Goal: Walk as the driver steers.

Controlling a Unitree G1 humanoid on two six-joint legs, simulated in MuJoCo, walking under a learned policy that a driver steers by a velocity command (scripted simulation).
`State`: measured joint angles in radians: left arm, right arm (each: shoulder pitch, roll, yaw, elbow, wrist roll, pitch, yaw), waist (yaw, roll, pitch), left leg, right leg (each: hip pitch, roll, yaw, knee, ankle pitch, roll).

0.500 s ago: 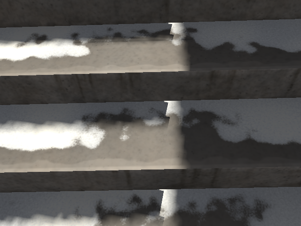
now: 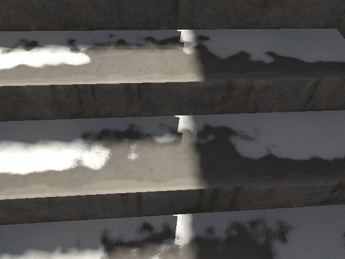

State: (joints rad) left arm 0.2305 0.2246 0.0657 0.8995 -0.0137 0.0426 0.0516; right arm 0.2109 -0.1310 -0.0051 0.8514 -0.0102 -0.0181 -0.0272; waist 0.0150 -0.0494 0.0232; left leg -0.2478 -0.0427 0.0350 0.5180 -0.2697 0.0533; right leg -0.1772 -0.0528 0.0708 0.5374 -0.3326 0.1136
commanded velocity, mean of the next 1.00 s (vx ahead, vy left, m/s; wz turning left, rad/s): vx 0.32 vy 0.00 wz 0.01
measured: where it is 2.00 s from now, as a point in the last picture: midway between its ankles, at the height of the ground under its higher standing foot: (221, 138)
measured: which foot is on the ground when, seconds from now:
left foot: down 0.00-0.98, up 1.00-1.00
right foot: down 0.00-0.56, up 0.58-0.94, down 0.96-1.00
